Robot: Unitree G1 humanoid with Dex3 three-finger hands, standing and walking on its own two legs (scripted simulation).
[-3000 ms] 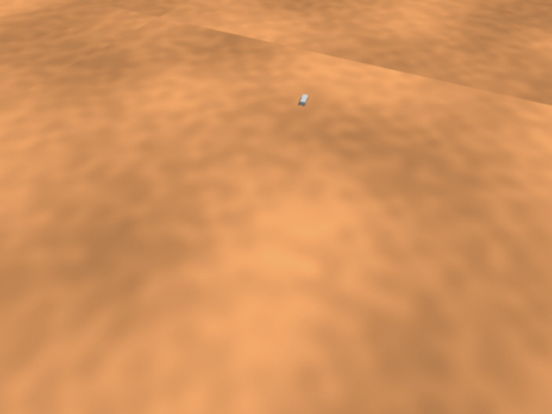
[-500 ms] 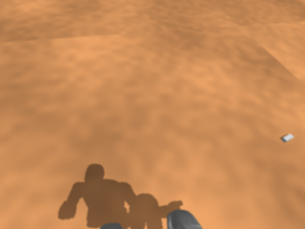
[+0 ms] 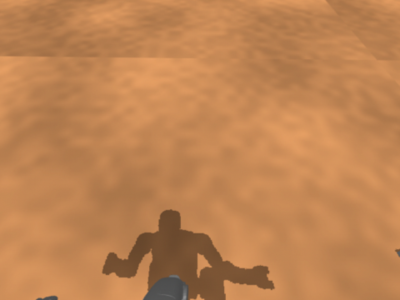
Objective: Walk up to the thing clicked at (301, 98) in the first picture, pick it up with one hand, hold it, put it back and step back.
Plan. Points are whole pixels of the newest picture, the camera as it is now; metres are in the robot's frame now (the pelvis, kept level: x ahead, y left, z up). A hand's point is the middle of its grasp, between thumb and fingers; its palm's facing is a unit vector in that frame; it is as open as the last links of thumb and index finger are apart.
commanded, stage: walk up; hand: left
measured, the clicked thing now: out of the picture +0.52 -0.96 -0.75
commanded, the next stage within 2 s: none
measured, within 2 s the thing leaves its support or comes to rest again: neither
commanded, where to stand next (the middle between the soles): +0.24 -1.30 m, yaw +19 degrees
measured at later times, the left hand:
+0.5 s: hand (194, 291) +0.17 +0.04 -0.17, palm faces +0.04 -0.92 -0.39, open 7.4 cm
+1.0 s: hand out of the picture +0.17 -0.18 -0.18, palm faces +0.06 -0.96 -0.27, open 7.4 cm
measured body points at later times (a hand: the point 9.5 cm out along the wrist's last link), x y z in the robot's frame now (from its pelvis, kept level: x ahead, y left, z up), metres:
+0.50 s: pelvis +0.08 -0.27 -0.05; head +0.10 -0.24 +0.40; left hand +0.17 +0.09 -0.15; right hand +0.16 -0.65 -0.10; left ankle +0.10 +0.02 -0.72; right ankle +0.15 -0.44 -0.73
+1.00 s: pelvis +0.13 -0.45 -0.01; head +0.15 -0.39 +0.43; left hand +0.16 -0.13 -0.16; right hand +0.21 -0.80 -0.07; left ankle +0.15 -0.31 -0.73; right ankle +0.19 -0.60 -0.66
